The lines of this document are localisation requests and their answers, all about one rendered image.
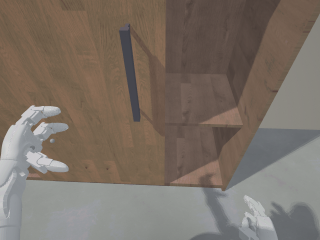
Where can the handle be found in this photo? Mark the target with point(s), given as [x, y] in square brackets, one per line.
[126, 44]

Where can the robot right hand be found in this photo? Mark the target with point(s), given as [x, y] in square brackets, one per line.
[262, 226]

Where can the robot left forearm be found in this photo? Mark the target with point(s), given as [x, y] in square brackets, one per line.
[13, 175]

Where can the robot left hand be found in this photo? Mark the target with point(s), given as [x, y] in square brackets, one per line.
[19, 139]

